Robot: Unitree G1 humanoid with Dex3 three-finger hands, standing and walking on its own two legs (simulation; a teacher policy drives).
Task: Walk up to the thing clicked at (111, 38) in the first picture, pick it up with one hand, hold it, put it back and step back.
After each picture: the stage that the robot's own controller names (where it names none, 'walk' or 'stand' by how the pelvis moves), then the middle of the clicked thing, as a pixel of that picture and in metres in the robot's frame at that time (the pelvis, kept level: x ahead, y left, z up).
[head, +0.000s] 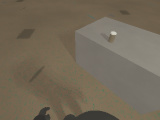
stand; (112, 37) +0.94 -0.22 -0.03
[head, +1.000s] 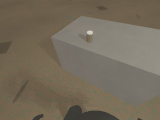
walk; (89, 36) +0.85 +0.08 +0.00
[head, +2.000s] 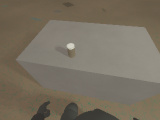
stand; (71, 50) +0.56 +0.20 +0.00
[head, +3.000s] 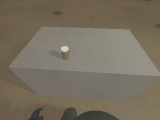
stand; (65, 53) +0.57 +0.23 +0.01
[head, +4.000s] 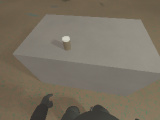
stand; (66, 43) +0.62 +0.24 +0.01
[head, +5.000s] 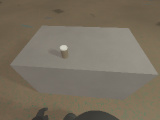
stand; (64, 52) +0.59 +0.26 -0.01
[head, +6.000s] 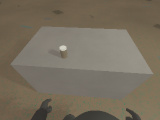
walk; (63, 52) +0.60 +0.29 -0.03
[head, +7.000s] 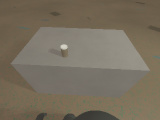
walk; (64, 51) +0.63 +0.27 -0.02
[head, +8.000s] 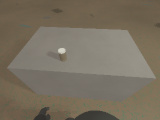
stand; (62, 54) +0.56 +0.27 -0.03
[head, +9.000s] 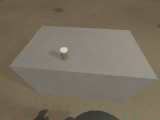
stand; (64, 54) +0.57 +0.26 -0.03
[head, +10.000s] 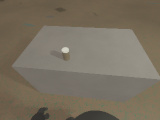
rise first; (66, 54) +0.57 +0.24 -0.03
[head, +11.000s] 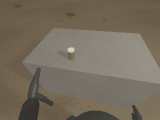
rise first; (71, 54) +0.60 +0.24 -0.02
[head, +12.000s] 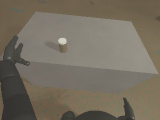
go down; (63, 45) +0.60 +0.21 -0.01
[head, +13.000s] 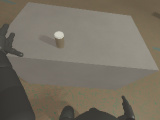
go down; (59, 40) +0.59 +0.22 +0.03
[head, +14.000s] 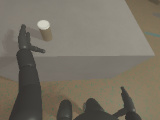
close in; (45, 31) +0.60 +0.24 +0.06
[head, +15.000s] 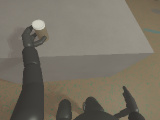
close; (41, 31) +0.59 +0.24 +0.07
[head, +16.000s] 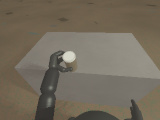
lift; (70, 62) +0.33 +0.13 +0.19
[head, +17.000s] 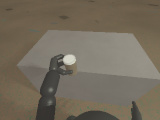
lift; (70, 65) +0.32 +0.13 +0.16
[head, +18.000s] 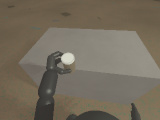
hold; (69, 63) +0.32 +0.14 +0.17
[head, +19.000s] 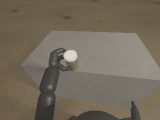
hold; (71, 61) +0.32 +0.12 +0.20
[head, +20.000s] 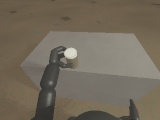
crouch; (72, 59) +0.34 +0.12 +0.20
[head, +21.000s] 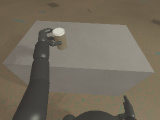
crouch; (60, 39) +0.49 +0.18 +0.19
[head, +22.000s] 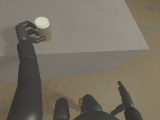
lower; (44, 30) +0.57 +0.19 +0.07
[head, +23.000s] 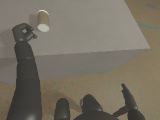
lower; (43, 21) +0.67 +0.21 +0.05
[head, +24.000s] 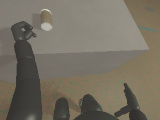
lower; (46, 20) +0.68 +0.20 +0.05
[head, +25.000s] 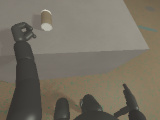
lower; (46, 20) +0.68 +0.20 +0.05
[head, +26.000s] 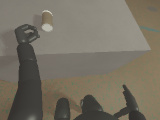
loosen; (47, 21) +0.68 +0.20 +0.05
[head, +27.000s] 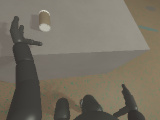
withdraw; (44, 21) +0.68 +0.21 +0.05
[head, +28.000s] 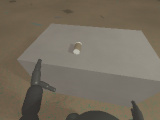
sink last; (77, 48) +0.66 +0.18 +0.00
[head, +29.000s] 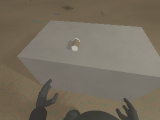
stand; (75, 44) +0.68 +0.20 +0.00
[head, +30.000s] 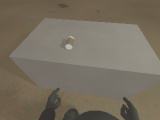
stand; (69, 42) +0.67 +0.23 +0.02
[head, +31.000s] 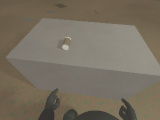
stand; (66, 43) +0.67 +0.24 +0.01
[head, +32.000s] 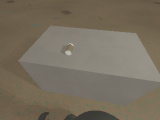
stand; (69, 49) +0.68 +0.25 -0.04
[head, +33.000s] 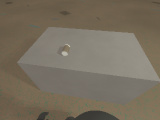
stand; (65, 50) +0.68 +0.28 -0.05
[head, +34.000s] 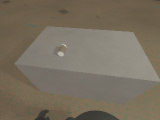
stand; (62, 50) +0.66 +0.32 -0.05
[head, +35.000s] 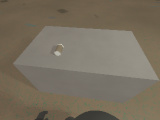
walk; (58, 49) +0.66 +0.35 -0.05
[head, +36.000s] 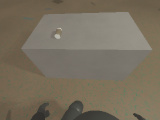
walk; (58, 33) +0.83 +0.42 -0.04
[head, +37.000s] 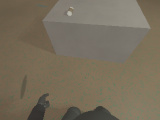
walk; (70, 11) +1.25 +0.35 -0.02
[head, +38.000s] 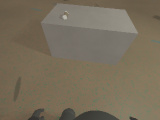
stand; (65, 15) +1.29 +0.39 -0.03
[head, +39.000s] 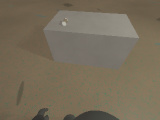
stand; (64, 21) +1.26 +0.44 -0.05
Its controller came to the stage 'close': yes
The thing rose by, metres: 0.22
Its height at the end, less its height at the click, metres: -0.02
